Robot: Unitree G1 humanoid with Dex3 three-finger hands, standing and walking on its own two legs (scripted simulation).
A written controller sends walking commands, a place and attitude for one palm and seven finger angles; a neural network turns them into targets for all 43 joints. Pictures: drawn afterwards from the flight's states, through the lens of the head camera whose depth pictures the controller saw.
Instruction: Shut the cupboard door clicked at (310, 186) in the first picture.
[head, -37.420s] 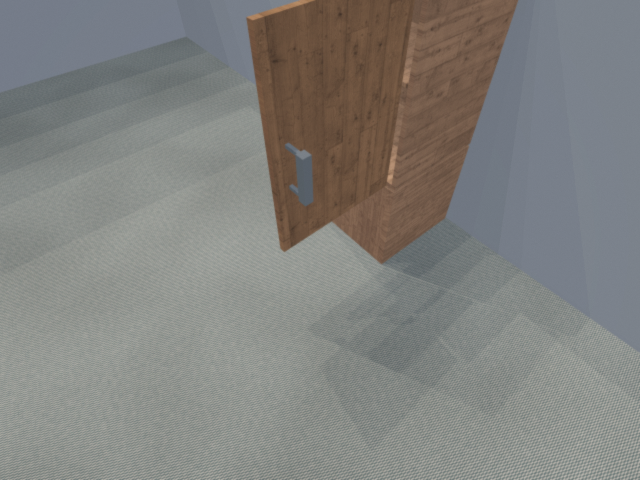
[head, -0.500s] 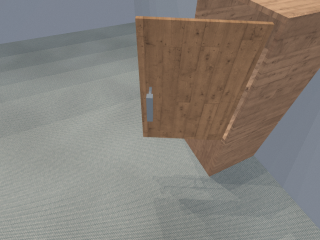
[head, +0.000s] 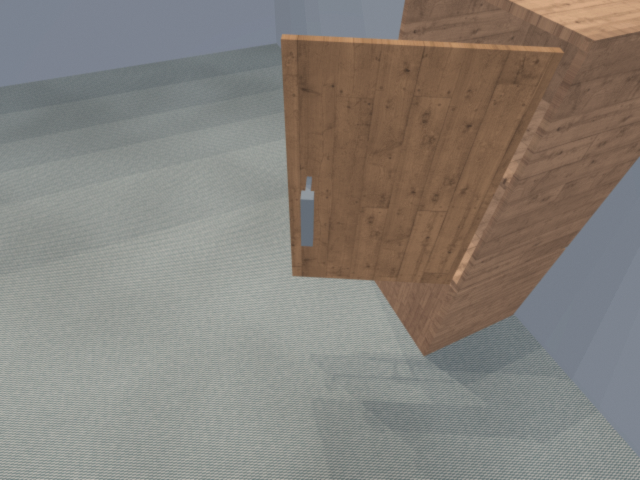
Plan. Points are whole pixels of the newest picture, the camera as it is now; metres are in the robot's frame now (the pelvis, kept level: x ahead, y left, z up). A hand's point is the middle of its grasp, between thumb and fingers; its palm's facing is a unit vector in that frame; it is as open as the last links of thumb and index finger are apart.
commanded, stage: look again from close up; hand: left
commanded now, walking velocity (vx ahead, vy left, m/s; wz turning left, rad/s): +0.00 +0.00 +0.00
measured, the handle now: (308, 211) +0.61 +0.06 -0.08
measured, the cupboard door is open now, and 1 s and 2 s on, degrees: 63 63 63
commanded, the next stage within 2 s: shuffle to correct the standing spot in 0.02 s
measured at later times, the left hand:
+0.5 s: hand out of the picture +0.00 +0.15 -0.18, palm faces -0.02 -0.98 -0.19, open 7.3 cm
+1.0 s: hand out of the picture +0.08 +0.07 -0.20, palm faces +0.04 -1.00 -0.08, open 7.3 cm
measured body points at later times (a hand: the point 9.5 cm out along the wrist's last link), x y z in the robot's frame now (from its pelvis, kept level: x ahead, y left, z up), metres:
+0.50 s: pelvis +0.03 -0.03 -0.01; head +0.05 -0.04 +0.44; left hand +0.01 +0.20 -0.16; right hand +0.00 -0.26 -0.17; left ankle +0.03 +0.09 -0.74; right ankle +0.00 -0.13 -0.74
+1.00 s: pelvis +0.16 -0.07 -0.02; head +0.19 -0.04 +0.43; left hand +0.08 +0.12 -0.19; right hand +0.25 -0.29 -0.16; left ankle +0.18 +0.01 -0.74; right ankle +0.05 -0.16 -0.66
